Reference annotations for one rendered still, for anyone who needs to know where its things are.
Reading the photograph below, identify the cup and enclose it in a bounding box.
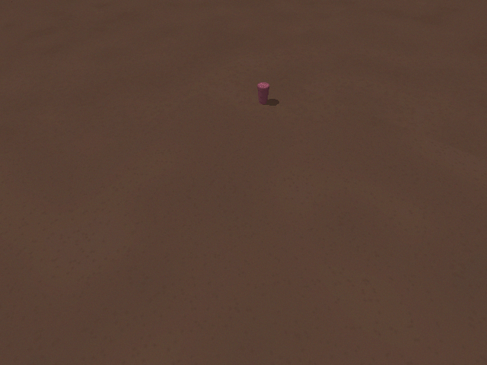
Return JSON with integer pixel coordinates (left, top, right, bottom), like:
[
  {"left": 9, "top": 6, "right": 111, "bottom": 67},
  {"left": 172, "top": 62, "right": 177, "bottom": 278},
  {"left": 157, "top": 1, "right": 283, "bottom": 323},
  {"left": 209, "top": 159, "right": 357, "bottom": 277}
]
[{"left": 257, "top": 82, "right": 269, "bottom": 104}]

